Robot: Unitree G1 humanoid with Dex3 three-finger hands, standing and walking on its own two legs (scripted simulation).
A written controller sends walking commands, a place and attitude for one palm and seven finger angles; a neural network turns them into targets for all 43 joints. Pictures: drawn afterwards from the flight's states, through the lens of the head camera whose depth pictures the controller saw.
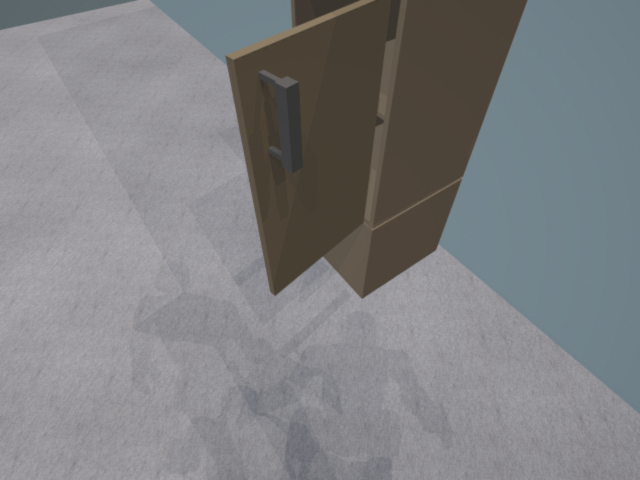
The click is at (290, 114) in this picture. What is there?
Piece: cupboard door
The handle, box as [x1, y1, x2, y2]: [258, 70, 302, 173]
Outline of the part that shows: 262,70 258,72 259,78 275,87 281,145 280,150 272,145 268,148 268,150 271,154 282,161 283,167 292,173 302,166 298,82 287,76 281,79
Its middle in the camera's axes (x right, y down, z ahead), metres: -0.06 -0.18 +0.60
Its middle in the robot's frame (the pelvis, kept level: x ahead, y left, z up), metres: +0.59 +0.09 +0.13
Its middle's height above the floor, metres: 0.92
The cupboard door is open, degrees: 100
